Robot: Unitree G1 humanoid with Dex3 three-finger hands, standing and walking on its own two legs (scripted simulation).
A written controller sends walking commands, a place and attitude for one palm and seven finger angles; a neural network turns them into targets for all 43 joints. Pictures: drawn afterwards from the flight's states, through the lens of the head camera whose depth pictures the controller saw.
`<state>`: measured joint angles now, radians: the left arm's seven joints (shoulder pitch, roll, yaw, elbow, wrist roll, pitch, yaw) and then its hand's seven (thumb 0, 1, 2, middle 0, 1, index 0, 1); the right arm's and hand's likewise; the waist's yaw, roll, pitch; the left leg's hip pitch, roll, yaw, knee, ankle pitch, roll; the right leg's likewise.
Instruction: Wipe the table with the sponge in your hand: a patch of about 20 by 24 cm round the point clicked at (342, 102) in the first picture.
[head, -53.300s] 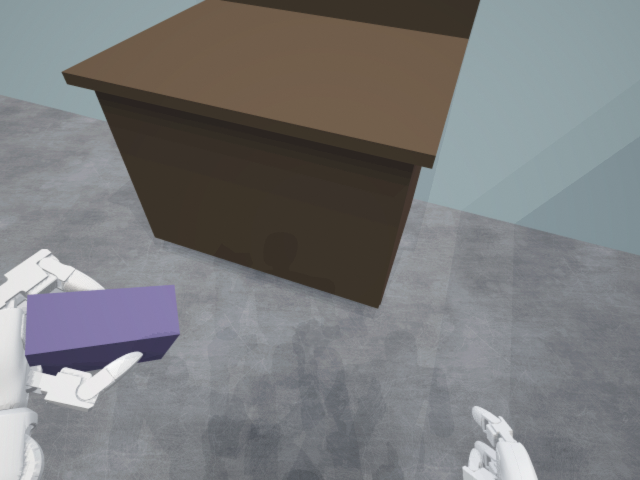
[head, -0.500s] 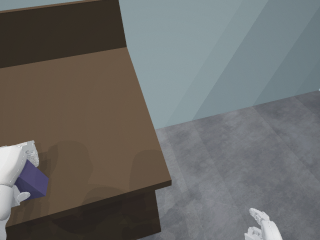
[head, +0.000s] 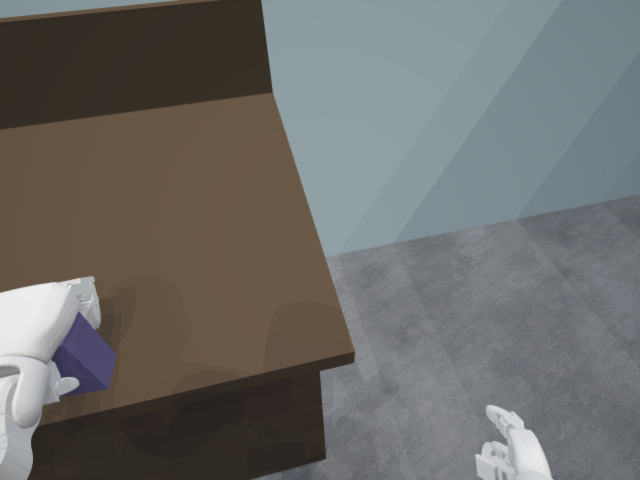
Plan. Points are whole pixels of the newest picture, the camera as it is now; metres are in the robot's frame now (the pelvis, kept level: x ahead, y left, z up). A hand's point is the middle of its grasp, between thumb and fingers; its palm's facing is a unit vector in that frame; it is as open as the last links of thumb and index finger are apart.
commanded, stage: lift the sponge slowly off the table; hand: left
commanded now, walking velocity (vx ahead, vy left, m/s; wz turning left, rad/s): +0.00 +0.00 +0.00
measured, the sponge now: (56, 364) +0.19 +0.37 +0.04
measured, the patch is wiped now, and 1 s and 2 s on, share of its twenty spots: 1.00 1.00 1.00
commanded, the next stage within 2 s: bring the sponge back beside the body in 1.68 s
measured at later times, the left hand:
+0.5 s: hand (41, 338) +0.20 +0.35 +0.11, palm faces +0.02 +0.00 -1.00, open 9.3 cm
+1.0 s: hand (16, 326) +0.19 +0.35 +0.14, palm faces +0.01 +0.02 -1.00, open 9.3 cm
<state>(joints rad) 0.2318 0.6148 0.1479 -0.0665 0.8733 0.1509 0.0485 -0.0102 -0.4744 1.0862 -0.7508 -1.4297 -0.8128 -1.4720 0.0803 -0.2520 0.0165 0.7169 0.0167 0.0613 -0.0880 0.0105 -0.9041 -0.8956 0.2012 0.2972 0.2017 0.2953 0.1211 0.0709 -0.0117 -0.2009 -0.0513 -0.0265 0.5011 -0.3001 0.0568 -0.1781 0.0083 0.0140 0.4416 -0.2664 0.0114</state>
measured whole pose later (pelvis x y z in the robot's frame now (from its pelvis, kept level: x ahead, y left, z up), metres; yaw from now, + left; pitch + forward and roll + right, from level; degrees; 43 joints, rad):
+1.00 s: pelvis -0.02 -0.01 +0.00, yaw +2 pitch -3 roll -1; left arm 0.11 0.71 0.19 -0.06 0.81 0.15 -0.08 -0.01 -0.49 1.08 -0.78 -1.39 -0.84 -1.44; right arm 0.08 -0.28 0.03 0.72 0.03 0.05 -0.11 0.01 -0.90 -0.90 0.20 0.30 0.20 0.30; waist 0.14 0.09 0.03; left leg -0.14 -0.04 -0.06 0.45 -0.25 0.04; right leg -0.11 0.01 -0.02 0.39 -0.22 -0.01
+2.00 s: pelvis -0.02 +0.00 +0.00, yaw +1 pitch -2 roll -1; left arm 0.09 0.73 0.16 -0.24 0.76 0.27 -0.18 -0.01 -0.49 1.08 -0.78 -1.40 -0.84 -1.44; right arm 0.07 -0.28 0.07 0.66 0.04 0.07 -0.08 0.01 -0.90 -0.90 0.20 0.30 0.20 0.30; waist 0.14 0.11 0.02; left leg -0.15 -0.06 -0.04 0.44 -0.24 0.05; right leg -0.13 0.00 0.00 0.39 -0.23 0.01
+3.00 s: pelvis -0.02 -0.03 +0.00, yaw +0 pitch -5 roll +0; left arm 0.26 0.64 0.06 -0.47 0.79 0.38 -0.11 -0.01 -0.49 1.08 -0.79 -1.39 -0.85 -1.44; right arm 0.03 -0.26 0.08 0.65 0.03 0.08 -0.06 0.01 -0.90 -0.90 0.20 0.30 0.20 0.30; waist 0.16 0.12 0.00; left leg -0.10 -0.03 -0.03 0.45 -0.25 0.02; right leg -0.11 0.03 0.01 0.44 -0.24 -0.02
